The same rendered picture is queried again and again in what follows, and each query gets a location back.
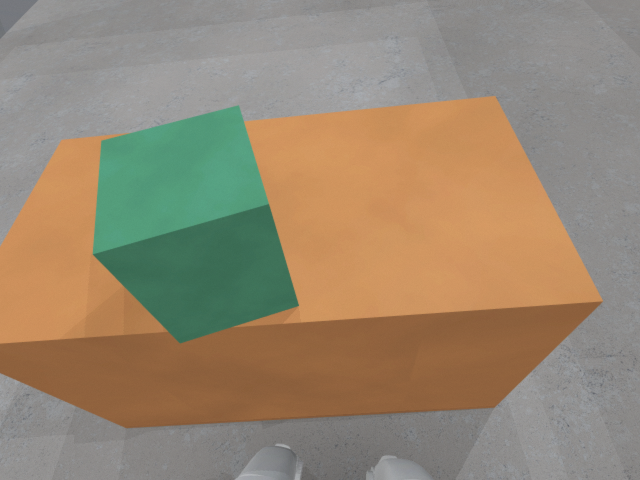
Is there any carton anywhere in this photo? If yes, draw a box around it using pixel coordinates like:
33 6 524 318
93 105 299 343

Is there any pedestal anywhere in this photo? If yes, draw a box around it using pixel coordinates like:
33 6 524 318
0 96 603 428

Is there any robot right thigh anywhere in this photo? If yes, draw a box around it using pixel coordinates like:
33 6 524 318
366 458 434 480

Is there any robot right shin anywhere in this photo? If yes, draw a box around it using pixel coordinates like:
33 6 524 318
378 455 398 463

